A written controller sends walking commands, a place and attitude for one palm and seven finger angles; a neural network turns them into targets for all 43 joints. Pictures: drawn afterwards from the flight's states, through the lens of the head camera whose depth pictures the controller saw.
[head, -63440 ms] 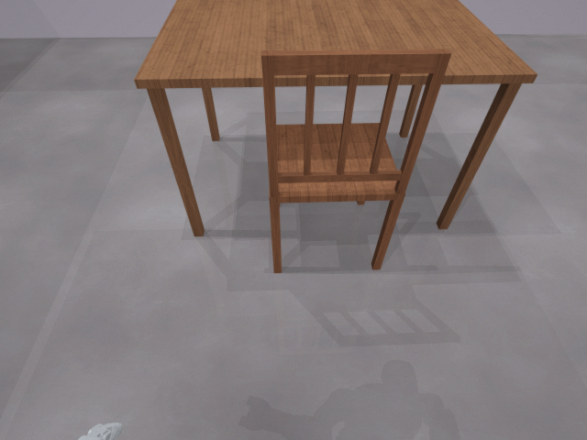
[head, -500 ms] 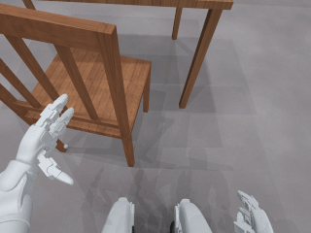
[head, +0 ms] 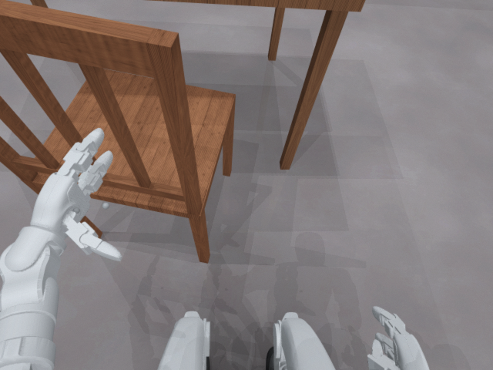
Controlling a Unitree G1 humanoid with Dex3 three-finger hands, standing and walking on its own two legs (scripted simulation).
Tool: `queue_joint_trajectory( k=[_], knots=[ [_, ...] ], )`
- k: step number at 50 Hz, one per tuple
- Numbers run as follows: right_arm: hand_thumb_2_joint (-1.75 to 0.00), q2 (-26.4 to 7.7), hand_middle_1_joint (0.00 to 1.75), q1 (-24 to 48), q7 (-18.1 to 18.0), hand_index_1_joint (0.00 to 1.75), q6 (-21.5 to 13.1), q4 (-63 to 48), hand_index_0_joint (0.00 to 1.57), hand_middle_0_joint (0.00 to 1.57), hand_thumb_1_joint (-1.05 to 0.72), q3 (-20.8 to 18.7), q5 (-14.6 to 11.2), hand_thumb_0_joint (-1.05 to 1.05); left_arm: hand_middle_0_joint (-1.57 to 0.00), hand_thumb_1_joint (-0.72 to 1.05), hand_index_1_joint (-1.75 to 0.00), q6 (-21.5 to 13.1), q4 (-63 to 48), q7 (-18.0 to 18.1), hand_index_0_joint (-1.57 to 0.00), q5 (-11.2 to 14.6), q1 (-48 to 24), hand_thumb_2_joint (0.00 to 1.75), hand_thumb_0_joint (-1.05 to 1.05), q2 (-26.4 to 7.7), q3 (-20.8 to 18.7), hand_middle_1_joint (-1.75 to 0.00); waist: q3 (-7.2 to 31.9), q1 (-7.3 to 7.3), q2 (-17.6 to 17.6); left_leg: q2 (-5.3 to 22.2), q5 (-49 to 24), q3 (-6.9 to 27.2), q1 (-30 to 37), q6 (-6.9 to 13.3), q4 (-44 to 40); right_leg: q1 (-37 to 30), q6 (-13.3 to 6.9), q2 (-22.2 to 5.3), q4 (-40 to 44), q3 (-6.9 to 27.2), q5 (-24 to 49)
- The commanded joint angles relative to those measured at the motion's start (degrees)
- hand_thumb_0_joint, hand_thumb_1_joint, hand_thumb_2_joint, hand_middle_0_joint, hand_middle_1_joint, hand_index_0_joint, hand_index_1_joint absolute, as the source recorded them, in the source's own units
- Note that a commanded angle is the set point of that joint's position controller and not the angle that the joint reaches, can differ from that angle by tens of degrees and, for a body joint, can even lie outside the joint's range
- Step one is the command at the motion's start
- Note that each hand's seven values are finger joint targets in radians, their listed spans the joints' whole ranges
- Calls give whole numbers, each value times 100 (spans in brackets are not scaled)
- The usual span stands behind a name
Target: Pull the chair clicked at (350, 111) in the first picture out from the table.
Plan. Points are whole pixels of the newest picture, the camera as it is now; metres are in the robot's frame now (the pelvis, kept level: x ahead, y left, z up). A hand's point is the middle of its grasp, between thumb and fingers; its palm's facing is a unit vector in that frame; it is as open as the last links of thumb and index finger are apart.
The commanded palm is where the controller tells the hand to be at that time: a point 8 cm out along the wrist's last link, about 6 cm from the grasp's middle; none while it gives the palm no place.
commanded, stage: push the fingers through the gap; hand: left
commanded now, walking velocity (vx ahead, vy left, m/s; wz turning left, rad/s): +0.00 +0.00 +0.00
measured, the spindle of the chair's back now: (65, 126) +0.50 +0.31 +0.03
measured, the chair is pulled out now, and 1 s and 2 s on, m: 0.15 0.15 0.15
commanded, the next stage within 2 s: hook a spindle and tug to test in 1.14 s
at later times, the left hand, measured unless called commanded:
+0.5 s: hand (117, 179) +0.40 +0.21 +0.03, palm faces -0.19 -0.98 -0.04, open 16.9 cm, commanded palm +0.40 +0.26 +0.03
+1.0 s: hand (126, 167) +0.43 +0.20 +0.03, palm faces -0.21 -0.98 -0.05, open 16.9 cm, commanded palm +0.42 +0.25 +0.03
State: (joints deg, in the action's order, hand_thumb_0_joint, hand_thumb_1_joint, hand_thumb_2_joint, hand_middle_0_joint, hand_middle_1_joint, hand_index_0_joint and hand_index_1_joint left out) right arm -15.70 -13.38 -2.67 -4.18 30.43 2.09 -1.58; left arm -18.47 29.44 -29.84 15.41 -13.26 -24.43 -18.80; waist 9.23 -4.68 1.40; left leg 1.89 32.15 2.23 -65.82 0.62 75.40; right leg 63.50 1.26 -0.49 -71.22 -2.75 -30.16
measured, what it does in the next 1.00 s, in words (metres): stands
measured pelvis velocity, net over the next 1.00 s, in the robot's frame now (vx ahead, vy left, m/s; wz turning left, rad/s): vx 0.00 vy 0.00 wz -0.02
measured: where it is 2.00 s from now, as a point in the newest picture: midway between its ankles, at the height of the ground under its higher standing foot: outside the picture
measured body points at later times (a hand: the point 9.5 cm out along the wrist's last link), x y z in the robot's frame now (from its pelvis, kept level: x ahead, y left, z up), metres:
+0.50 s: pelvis +0.00 +0.00 -0.01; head +0.13 +0.03 +0.42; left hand +0.41 +0.27 +0.03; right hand +0.11 -0.27 -0.10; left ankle +0.03 +0.11 -0.62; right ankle +0.03 -0.14 -0.62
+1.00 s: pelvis +0.00 +0.00 +0.00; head +0.14 +0.03 +0.43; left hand +0.43 +0.26 +0.03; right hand +0.09 -0.26 -0.11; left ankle +0.03 +0.11 -0.62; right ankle +0.03 -0.14 -0.62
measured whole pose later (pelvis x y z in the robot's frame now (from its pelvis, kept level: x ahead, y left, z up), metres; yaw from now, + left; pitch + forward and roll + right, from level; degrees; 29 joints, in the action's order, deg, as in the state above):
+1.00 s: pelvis +0.00 +0.00 +0.00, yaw -1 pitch +25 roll -4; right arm -15.5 -15.8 -1.3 0.5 33.2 1.9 -1.0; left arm -22.0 44.5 -28.5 11.2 -29.2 -26.2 -20.1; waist 8.7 -6.8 1.7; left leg 2.2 32.2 1.5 -68.5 0.9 75.7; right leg 66.5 1.6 -0.1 -71.3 -1.9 -29.7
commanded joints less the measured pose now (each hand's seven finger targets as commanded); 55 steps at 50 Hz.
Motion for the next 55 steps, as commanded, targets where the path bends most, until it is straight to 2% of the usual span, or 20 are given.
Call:
queue_joint_trajectory(
  k=[1,3,6,8,9,11,14,15,16,19,23,27,29,36,39,44,48,52,54,55],
  knots=[
    [-90,-968,30,-228,-65,30,-256,-615,20,20,-90,-461,-5,0,-6,-50,-8,-502,-1176,-97,-6,195,-1507,30,0,-1310,-443,-8,2361,0,480,-106,-1845,84,1923,80,-998,-989,-269,176,894,10,1195],
    [-90,-962,30,-260,-55,30,-290,-594,20,20,-90,-474,-11,0,-6,-50,-8,-563,-1275,-176,-6,271,-1554,30,0,-1152,-303,-8,2535,-37,575,-98,-1979,134,2147,74,-986,-870,-272,184,879,-4,1231],
    [-90,-1007,30,-336,-88,30,-266,-416,20,20,-90,-482,-8,0,-6,-50,-8,-563,-853,-187,-6,188,-1870,30,0,-1277,-347,-8,2276,-132,388,-81,-1767,141,1939,87,-950,-706,-247,183,886,-8,1095],
    [-90,-1016,30,-378,-94,30,-258,-366,20,20,-90,-479,-4,0,-6,-50,-8,-539,-730,-146,-6,135,-2088,30,0,-1322,-355,-8,2203,-147,486,-89,-1648,151,1895,80,-953,-586,-268,182,852,-36,979],
    [-90,-1025,30,-388,-86,30,-241,-364,20,20,-90,-476,3,0,-6,-50,-8,-527,-683,-128,-6,102,-2068,30,0,-1359,-414,-8,2302,-72,578,-85,-1756,176,2015,53,-1002,-591,-280,165,830,-55,1018],
    [-90,-1004,30,-376,-63,30,-219,-385,20,20,-90,-485,9,0,-6,-50,-8,-495,-725,-83,-6,74,-2125,30,0,-1245,-294,-8,2375,-63,665,-86,-1849,185,2170,42,-1038,-572,-284,156,851,-62,1064],
    [-90,-1025,30,-434,-48,30,-150,-381,20,20,-90,-480,16,0,-6,-50,-8,-485,-527,18,-6,17,-2079,30,0,-1511,-555,-8,2467,-6,500,-74,-1892,161,2088,45,-1019,-694,-281,170,851,-38,1108],
    [-90,-1001,30,-414,-45,30,-134,-374,20,20,-90,-467,22,0,-6,-50,-8,-504,-559,40,-6,-9,-2373,30,0,-1384,-401,-8,2431,-95,562,-83,-1859,161,2062,52,-1012,-637,-270,166,838,-44,1105],
    [-90,-999,30,-429,-40,30,-112,-373,20,20,-90,-463,30,0,-6,-50,-8,-499,-398,71,-6,-19,-2318,30,0,-1466,-511,-8,2377,-39,454,-94,-1765,135,1920,58,-994,-746,-273,172,855,-24,1063],
    [-90,-1007,30,-476,-37,30,-61,-349,20,20,-90,-448,34,0,-6,-50,-8,-568,-202,112,-6,-86,-2528,30,0,-1627,-634,-8,2426,-67,417,-90,-1790,102,1775,72,-938,-807,-270,179,818,-4,1122],
    [-90,-1015,30,-537,-32,30,-36,-273,20,20,-90,-425,45,0,-6,-50,-8,-636,149,77,-6,-138,-3060,30,0,-1535,-467,-8,2283,-187,484,-97,-1599,108,1666,84,-871,-609,-281,204,799,-3,978],
    [-90,-1028,30,-600,-10,30,-6,-252,20,20,-90,-472,47,0,-6,-50,-8,-656,60,-26,-6,-174,-3174,30,0,-1436,-327,-8,2755,-153,753,-71,-2158,170,2251,39,-877,-575,-302,184,771,-28,1313],
    [-90,-1040,30,-643,-5,30,21,-214,20,20,-90,-481,45,0,-6,-50,-8,-638,71,-43,-6,-155,-3216,30,0,-1441,-334,-8,2864,-178,692,-54,-2335,203,2378,46,-857,-522,-292,181,768,-37,1413],
    [-90,-1025,30,-709,21,30,127,-123,20,20,-90,-462,71,0,-6,-50,-8,-579,373,230,-6,-263,-3623,30,0,-1445,-354,-8,2477,-265,528,-43,-2066,240,2161,37,-905,-323,-280,184,772,-88,1210],
    [-90,-1018,30,-744,27,30,167,-140,20,20,-90,-446,90,0,-6,-50,-8,-659,563,337,-6,-342,-3623,30,0,-1658,-569,-8,2519,-213,442,-68,-2032,163,1928,64,-866,-538,-283,187,761,-43,1250],
    [-90,-977,30,-697,92,30,227,-269,20,20,-90,-455,82,0,-6,-50,-8,-768,233,214,-6,-328,-3231,30,0,-1608,-514,-8,2982,-79,785,-70,-2513,138,2318,29,-901,-777,-297,184,748,-6,1601],
    [-90,-987,30,-702,88,30,278,-243,20,20,-90,-446,59,0,-6,-50,-8,-668,478,141,-6,-249,-3214,30,0,-1415,-376,-8,2551,-238,433,-72,-2145,143,1968,76,-904,-685,-267,217,816,-32,1415],
    [-90,-1021,30,-710,37,30,279,-178,20,20,-90,-451,57,0,-6,-50,-8,-697,713,123,-6,-232,-3550,30,0,-1559,-502,-8,2363,-282,300,-87,-1721,91,1671,104,-862,-655,-250,206,863,8,1151],
    [-90,-1025,30,-707,14,30,263,-169,20,20,-90,-449,63,0,-6,-50,-8,-822,503,110,-6,-265,-3765,30,0,-1606,-467,-8,2612,-250,561,-89,-1904,121,1940,86,-858,-596,-281,198,800,11,1224],
    [-90,-1005,30,-702,16,30,248,-166,20,20,-90,-458,67,0,-6,-50,-8,-866,375,100,-6,-267,-3883,30,0,-1462,-315,-8,2692,-282,708,-77,-2075,175,2193,64,-877,-475,-291,196,774,-27,1285]
  ],
)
